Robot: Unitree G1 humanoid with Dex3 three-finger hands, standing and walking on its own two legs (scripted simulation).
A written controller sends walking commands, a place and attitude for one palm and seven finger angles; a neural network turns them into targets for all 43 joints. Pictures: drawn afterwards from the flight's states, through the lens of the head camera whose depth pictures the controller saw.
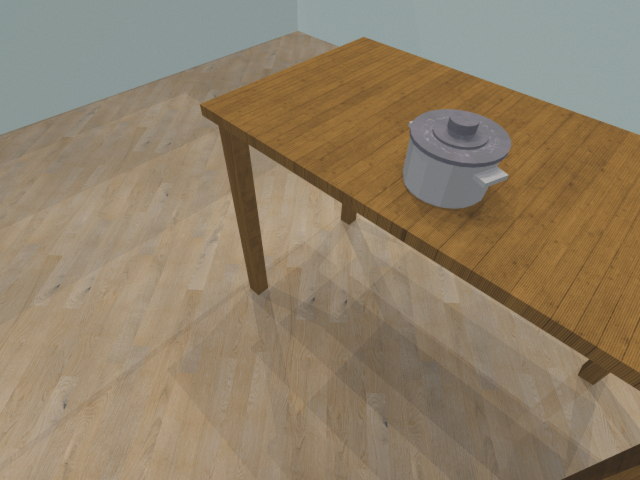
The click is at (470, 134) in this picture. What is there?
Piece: lid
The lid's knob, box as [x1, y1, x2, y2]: [447, 111, 479, 135]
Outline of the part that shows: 450,115 447,126 451,131 462,135 468,135 475,132 479,122 477,116 465,111 456,111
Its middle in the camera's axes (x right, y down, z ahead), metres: +0.25 -0.20 +0.67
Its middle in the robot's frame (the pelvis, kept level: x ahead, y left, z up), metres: +0.66 -0.21 +0.13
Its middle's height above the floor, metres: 0.90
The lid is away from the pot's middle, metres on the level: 0.00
